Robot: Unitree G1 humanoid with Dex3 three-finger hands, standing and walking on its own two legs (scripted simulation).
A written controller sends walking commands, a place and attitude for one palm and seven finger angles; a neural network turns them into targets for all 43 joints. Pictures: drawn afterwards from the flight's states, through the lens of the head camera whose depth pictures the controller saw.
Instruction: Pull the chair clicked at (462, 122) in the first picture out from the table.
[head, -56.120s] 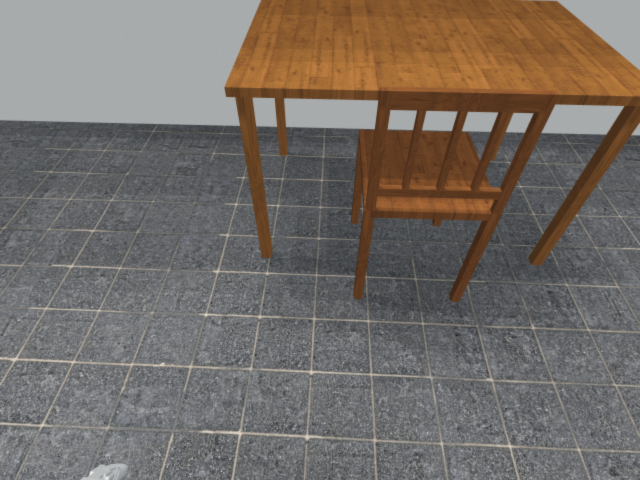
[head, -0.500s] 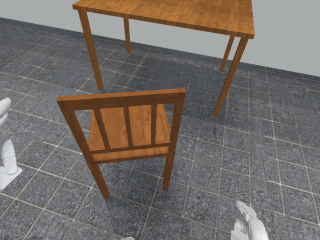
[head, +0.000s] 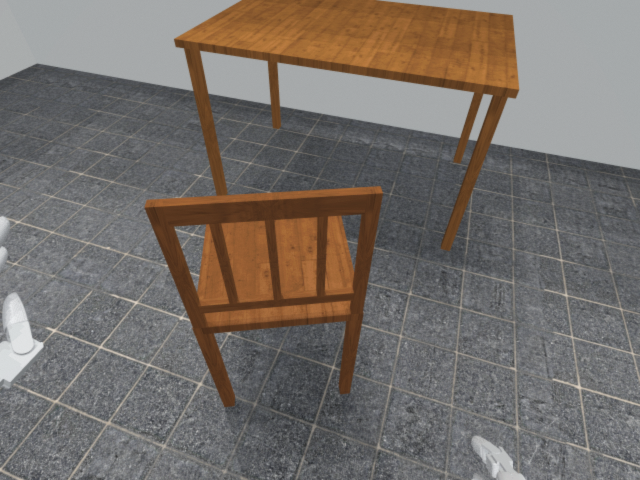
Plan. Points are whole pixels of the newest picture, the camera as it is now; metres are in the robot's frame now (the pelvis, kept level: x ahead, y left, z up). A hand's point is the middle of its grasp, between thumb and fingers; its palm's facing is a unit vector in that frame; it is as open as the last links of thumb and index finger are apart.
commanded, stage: let the arm hang, fingers relaxed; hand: left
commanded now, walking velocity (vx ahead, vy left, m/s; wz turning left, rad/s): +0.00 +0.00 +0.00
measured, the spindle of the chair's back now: (273, 260) +0.54 +0.12 -0.10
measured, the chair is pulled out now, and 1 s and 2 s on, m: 0.67 0.67 0.67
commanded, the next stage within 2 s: look to check the result in 1.14 s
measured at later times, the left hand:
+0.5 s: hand out of the picture +0.00 +0.18 -0.17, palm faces +0.05 -0.98 -0.21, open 7.0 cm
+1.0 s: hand out of the picture -0.03 +0.14 -0.17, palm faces +0.05 -0.99 -0.15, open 7.3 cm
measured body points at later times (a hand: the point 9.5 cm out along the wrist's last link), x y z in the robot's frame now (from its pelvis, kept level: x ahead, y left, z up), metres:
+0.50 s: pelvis -0.01 -0.01 +0.00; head +0.01 +0.00 +0.45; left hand -0.01 +0.23 -0.15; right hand -0.01 -0.25 -0.15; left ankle +0.00 +0.11 -0.74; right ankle +0.00 -0.12 -0.74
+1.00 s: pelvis -0.01 -0.02 +0.00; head +0.00 -0.02 +0.45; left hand -0.03 +0.19 -0.16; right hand -0.03 -0.21 -0.16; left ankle +0.00 +0.11 -0.74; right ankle +0.00 -0.12 -0.74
